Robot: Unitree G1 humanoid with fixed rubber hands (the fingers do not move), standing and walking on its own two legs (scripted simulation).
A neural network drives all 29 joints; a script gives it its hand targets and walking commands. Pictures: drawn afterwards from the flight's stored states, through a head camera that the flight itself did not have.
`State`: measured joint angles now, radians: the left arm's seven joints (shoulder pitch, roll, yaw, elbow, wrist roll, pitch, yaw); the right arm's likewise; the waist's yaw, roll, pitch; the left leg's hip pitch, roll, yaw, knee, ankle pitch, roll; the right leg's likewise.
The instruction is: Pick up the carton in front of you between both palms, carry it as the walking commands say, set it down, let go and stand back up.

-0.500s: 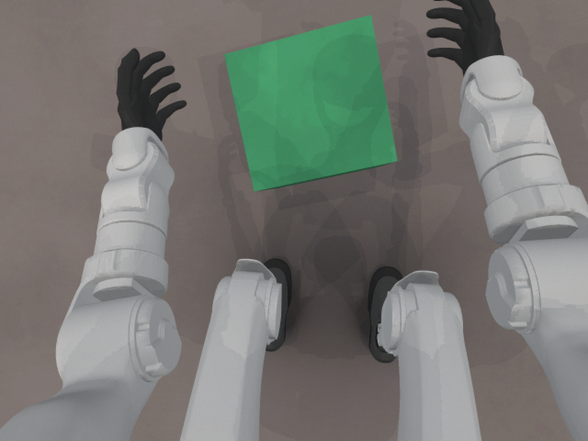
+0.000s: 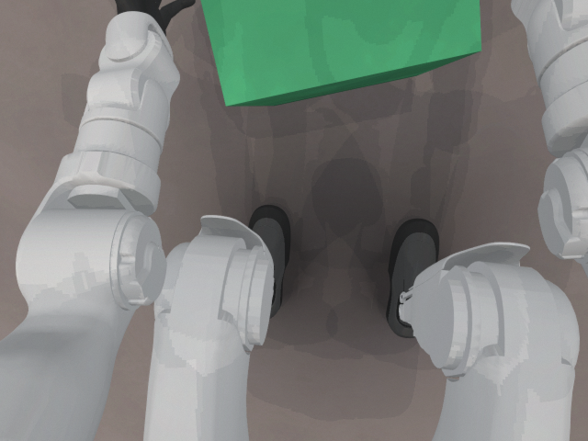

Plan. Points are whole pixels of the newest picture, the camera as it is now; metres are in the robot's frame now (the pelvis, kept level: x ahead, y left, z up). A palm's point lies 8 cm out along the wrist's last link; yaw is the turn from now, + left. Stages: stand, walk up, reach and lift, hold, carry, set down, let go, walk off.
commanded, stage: reach and lift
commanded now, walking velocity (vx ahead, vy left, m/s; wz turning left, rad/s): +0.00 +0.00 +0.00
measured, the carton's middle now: out of the picture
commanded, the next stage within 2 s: none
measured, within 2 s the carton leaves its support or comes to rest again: leaves its support in 0.76 s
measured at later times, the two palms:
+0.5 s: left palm out of the picture +0.53 +0.18 -0.17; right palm out of the picture +0.58 -0.12 -0.18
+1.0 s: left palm out of the picture +0.52 +0.16 -0.08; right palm out of the picture +0.55 -0.13 -0.09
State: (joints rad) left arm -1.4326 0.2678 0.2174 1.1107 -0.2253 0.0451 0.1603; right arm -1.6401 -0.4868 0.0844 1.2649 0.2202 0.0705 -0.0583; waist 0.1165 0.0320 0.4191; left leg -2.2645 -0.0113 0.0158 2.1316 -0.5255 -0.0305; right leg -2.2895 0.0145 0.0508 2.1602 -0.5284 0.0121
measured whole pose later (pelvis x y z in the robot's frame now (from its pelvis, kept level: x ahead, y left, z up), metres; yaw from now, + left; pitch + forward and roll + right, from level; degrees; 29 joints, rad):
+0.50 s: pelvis +0.00 +0.00 +0.00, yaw +1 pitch +37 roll +3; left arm -1.45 0.22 0.17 1.10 -0.25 0.02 0.18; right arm -1.61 -0.40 0.10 1.27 0.22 0.05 -0.09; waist 0.10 0.02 0.39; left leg -2.26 -0.02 0.01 2.15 -0.53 -0.04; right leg -2.28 0.00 0.04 2.18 -0.55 0.00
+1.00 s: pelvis +0.01 +0.00 +0.01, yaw -2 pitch +40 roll +1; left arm -1.13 0.05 0.46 0.71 -0.02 0.28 0.16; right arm -1.29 -0.21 -0.14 0.90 0.00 0.32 -0.11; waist 0.09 0.03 0.06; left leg -2.26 -0.05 -0.04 2.12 -0.57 -0.06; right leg -2.28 0.04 0.03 2.12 -0.55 0.02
